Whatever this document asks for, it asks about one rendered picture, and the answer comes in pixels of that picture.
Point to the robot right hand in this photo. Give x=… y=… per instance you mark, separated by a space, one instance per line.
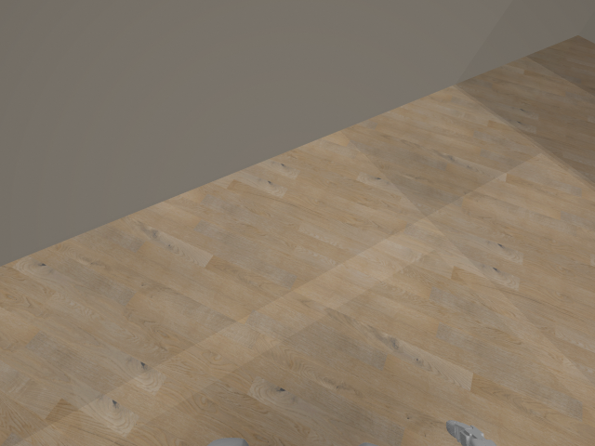
x=467 y=435

